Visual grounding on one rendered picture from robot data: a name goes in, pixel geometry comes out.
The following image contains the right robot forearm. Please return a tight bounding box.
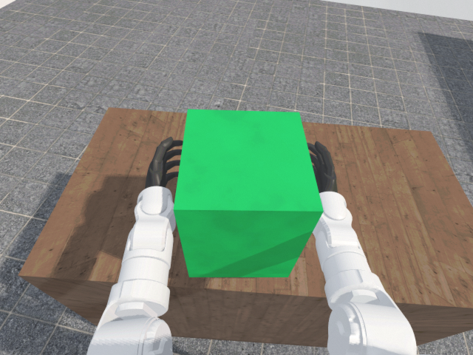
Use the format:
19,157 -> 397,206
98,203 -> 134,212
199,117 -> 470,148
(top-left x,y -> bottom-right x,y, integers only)
313,192 -> 417,355

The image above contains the robot left hand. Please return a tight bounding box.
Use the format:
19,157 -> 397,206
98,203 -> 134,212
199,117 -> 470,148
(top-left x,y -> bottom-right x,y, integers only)
145,137 -> 183,189

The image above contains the robot right upper arm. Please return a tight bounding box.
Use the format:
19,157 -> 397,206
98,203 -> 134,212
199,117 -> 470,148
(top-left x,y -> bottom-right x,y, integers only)
327,301 -> 428,355

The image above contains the carton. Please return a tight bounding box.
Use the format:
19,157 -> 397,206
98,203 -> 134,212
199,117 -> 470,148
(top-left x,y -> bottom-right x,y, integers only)
174,109 -> 323,277

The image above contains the robot left upper arm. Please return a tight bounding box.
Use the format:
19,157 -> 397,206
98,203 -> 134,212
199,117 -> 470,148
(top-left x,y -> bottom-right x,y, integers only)
88,317 -> 173,355

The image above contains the left robot forearm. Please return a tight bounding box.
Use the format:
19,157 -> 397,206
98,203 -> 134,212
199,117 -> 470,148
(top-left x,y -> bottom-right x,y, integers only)
86,186 -> 176,355

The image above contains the robot right hand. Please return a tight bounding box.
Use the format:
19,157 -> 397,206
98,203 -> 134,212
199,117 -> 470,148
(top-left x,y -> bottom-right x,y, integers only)
307,141 -> 338,193

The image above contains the pedestal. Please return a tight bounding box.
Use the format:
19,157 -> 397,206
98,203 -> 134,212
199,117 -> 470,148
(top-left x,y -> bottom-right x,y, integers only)
18,107 -> 473,348

